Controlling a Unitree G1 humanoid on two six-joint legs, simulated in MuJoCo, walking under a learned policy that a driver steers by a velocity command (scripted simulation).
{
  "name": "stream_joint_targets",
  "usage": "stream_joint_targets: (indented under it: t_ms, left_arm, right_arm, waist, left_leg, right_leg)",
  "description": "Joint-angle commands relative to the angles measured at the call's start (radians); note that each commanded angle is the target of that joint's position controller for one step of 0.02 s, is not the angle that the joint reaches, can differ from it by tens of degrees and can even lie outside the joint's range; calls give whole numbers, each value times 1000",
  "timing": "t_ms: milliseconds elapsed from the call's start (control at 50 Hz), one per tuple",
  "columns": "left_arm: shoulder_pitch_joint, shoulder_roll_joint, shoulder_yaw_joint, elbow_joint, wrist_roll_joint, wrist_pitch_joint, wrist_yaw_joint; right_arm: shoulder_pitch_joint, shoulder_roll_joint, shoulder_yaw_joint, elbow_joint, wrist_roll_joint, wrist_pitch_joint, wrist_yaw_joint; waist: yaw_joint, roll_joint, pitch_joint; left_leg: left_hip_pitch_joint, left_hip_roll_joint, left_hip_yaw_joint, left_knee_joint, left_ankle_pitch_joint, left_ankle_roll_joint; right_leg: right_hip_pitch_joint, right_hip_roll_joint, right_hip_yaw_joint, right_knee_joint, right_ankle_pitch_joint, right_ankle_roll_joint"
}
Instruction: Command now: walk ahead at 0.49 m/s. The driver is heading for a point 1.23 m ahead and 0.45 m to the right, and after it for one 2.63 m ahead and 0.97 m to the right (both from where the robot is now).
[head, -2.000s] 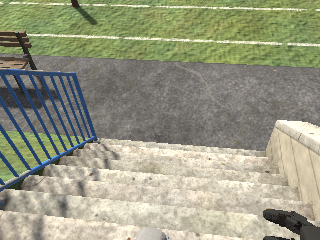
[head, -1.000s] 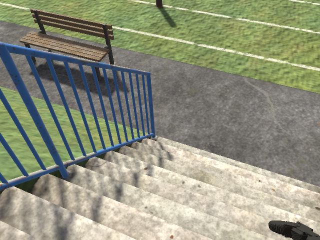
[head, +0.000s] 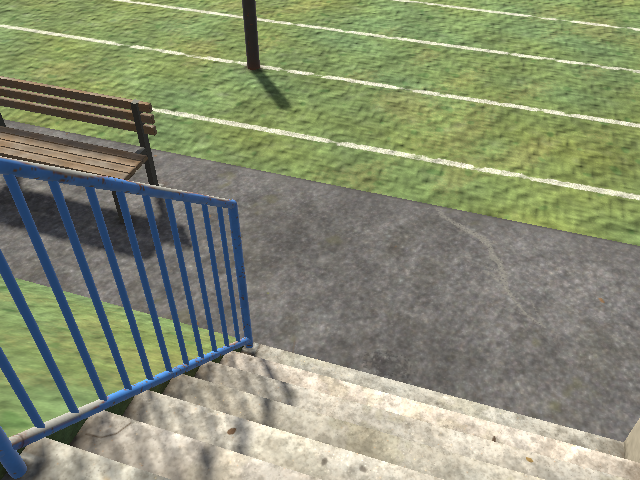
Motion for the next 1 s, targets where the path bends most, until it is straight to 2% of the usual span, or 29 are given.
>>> stream_joint_targets:
  t_ms: [20, 40, 60, 100, 120, 160, 180, 200, 240, 280, 320, 400, 480, 500, 520, 540, 560, 600, 620, 660, 680, 700, 760, 820, 900, 940, 960, 980, 1000]
  left_arm:
    - [694, 54, 40, 225, 24, -17, 16]
    - [611, 37, -13, 245, 26, -45, -8]
    - [570, -6, -20, 245, 21, -45, -16]
    - [493, 6, -19, 260, 21, -52, -36]
    - [419, 133, 10, 282, 34, -46, -20]
    - [278, -4, -45, 237, 70, -66, 20]
    - [181, -9, -66, 197, 68, -69, 58]
    - [192, 6, -67, 213, 43, -69, 75]
    - [304, 15, -66, 279, 10, -76, 98]
    - [363, -29, -78, 256, -27, -87, 123]
    - [384, -17, -72, 271, -14, -74, 138]
    - [423, -49, -51, 298, -17, -43, 122]
    - [246, -1, -12, 274, -12, -52, 91]
    - [204, 0, -10, 286, -27, -65, 78]
    - [113, -3, 1, 276, -24, -87, 71]
    - [330, -100, -10, 266, -31, -89, 61]
    - [360, -47, -6, 234, -37, -85, 56]
    - [246, 6, 18, 177, -55, -51, 81]
    - [240, -78, -4, 135, -64, -26, 99]
    - [129, -44, -4, 80, -25, -4, 106]
    - [203, -80, -9, 127, -29, 9, 95]
    - [197, -20, 4, 105, -18, 3, 86]
    - [19, -39, -6, 21, 0, 5, 47]
    - [-10, -29, -11, 17, 4, 8, 8]
    - [3, 21, 6, 44, 8, 35, 9]
    - [222, 55, 42, 101, -29, 29, 11]
    - [483, 83, 58, 185, -12, 25, 9]
    - [550, 100, 35, 232, 3, 2, -10]
    - [474, 72, 8, 224, 14, -6, -12]
  right_arm:
    - [-216, -65, -37, -18, -13, -23, -7]
    - [-62, 15, -26, -105, 4, -58, 4]
    - [0, 34, -11, -115, 23, -69, 16]
    - [-100, 27, 7, -137, 49, -56, 14]
    - [-169, 50, 29, -190, 66, -42, 19]
    - [-276, -46, 5, -192, 53, -23, 26]
    - [-282, -55, 6, -213, 7, -9, 36]
    - [-280, -29, 7, -205, -41, 4, 49]
    - [-274, -34, -7, -199, -14, 8, 76]
    - [-485, -78, -8, -266, -28, -17, 98]
    - [-573, -26, -4, -305, -50, -25, 134]
    - [-533, -46, -10, -318, -4, -7, 148]
    - [-135, -150, -62, -145, 10, -15, 132]
    - [93, -163, -75, -60, -5, -27, 129]
    - [349, -151, -76, 24, -23, -21, 122]
    - [255, -111, -27, 32, -40, -29, 118]
    - [177, -37, 0, -11, -19, -36, 121]
    - [19, 23, 22, -16, -20, -45, 152]
    - [-65, -172, -41, -5, -41, -51, 115]
    - [-116, -55, 10, -1, -61, -64, 68]
    - [-74, -135, -1, 22, -103, -63, 52]
    - [-83, -182, -20, 2, -69, -72, 49]
    - [-37, -78, 8, 32, -3, -80, -2]
    - [-90, -141, 3, -1, -13, -62, -13]
    - [57, -83, -8, 42, 10, -56, 18]
    - [-38, -137, -30, 45, -17, -21, 18]
    - [-129, -173, -47, 31, -17, -41, 22]
    - [-85, -89, -38, -14, -36, -66, 25]
    - [17, -73, -30, -67, -20, -96, 36]
  waist:
    - [403, -128, 189]
    - [139, -466, 207]
    - [78, -474, 122]
    - [46, 38, 70]
    - [-6, 5, 95]
    - [-35, 95, 160]
    - [-78, 118, 198]
    - [-71, 84, 142]
    - [-39, -49, 121]
    - [51, 44, 190]
    - [108, 5, 206]
    - [163, -35, 242]
    - [-18, 10, 99]
    - [-136, 64, 49]
    - [-284, 258, 76]
    - [-86, 469, 35]
    - [-48, 441, -31]
    - [36, 17, 36]
    - [100, 324, 59]
    - [101, 114, 133]
    - [136, 108, 53]
    - [133, 96, 44]
    - [87, 165, 80]
    - [97, 156, 85]
    - [13, 144, 180]
    - [124, 162, 89]
    - [291, 68, 45]
    - [248, -340, 133]
    - [111, -471, 76]
  left_leg:
    - [-578, -219, -69, 877, 172, 65]
    - [-883, -226, -123, 960, 39, 91]
    - [-937, -185, -148, 892, 76, 103]
    - [-951, -48, -120, 648, 299, 148]
    - [-987, 4, -127, 568, 329, 134]
    - [-934, 43, -214, 233, 644, 128]
    - [-772, 51, -164, -58, 826, 81]
    - [-567, 63, -78, -226, 1014, 60]
    - [-552, 74, -107, -201, 1196, 65]
    - [-584, 60, -65, -651, 1459, 79]
    - [-258, 7, 15, -810, 1589, 68]
    - [-294, 37, -15, -921, 1424, 62]
    - [85, 82, 16, -1041, 1274, 98]
    - [347, 59, 82, -1096, 1318, 124]
    - [575, 117, 50, -1148, 1409, 204]
    - [791, 251, -67, -705, 1861, 280]
    - [741, 285, -166, -721, 1812, 309]
    - [317, 241, -152, -870, 1211, 269]
    - [99, 418, -379, -934, 1012, 367]
    - [-125, 346, -309, -868, 1132, 336]
    - [-148, 312, -299, -844, 1116, 341]
    - [-104, 297, -271, -830, 1105, 329]
    - [-130, 189, -109, -726, 648, 228]
    - [-334, 161, 2, -631, 433, 204]
    - [-13, 278, -93, -337, 580, 174]
    - [-119, 212, 52, -94, 883, 134]
    - [-251, 155, 108, 322, 1041, 96]
    - [-602, -47, 196, 877, 50, 40]
    - [-795, -29, 40, 798, 36, 56]
  right_leg:
    - [546, -95, 10, -278, 176, -140]
    - [622, -111, 113, 60, 876, -103]
    - [652, -144, 177, 48, 937, -104]
    - [470, -225, 312, -14, 237, -202]
    - [367, -344, 553, -112, -30, -290]
    - [165, -267, 539, -107, -282, -193]
    - [-11, -209, 403, -137, -217, -174]
    - [-72, -137, 307, -116, -200, -156]
    - [11, -122, 315, -70, -307, -166]
    - [123, -50, 219, -25, -552, -133]
    - [-54, -4, 122, -31, -674, -121]
    - [129, 1, 118, 190, -582, -144]
    - [136, 23, 177, 624, -269, -148]
    - [6, 65, 128, 901, -112, -109]
    - [-247, 250, 83, 1448, -707, -55]
    - [-642, 292, 173, 1577, -1254, -46]
    - [-675, 210, 233, 1366, -1145, -59]
    - [-561, 126, 120, 1121, -794, -93]
    - [-540, 80, 166, 985, -681, -56]
    - [-456, 27, 199, 662, -499, 40]
    - [-356, 47, 133, 773, -429, 52]
    - [-398, 42, 150, 675, -295, 44]
    - [-313, 52, 185, 265, 173, 14]
    - [18, 86, 74, 184, 351, 15]
    - [-270, 60, 57, 236, 47, -31]
    - [232, 69, -102, -112, -76, -71]
    - [530, 84, -114, -217, 23, -139]
    - [634, -17, 29, -153, 481, -229]
    - [693, -50, 251, 16, 697, -269]
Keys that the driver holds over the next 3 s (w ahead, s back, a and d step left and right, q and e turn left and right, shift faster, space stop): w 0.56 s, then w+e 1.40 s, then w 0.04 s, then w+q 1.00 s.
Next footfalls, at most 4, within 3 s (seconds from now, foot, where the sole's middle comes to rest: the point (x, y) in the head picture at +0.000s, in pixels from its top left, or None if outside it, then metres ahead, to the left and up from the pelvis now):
0.52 left None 0.38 0.09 -1.03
0.96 right None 0.52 -0.18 -1.24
1.40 left None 0.83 -0.05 -1.44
1.96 right None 0.91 -0.47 -1.65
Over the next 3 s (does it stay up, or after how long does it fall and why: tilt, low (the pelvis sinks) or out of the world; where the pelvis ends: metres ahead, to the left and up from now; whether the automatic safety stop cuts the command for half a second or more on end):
stays up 1.31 -0.61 -1.27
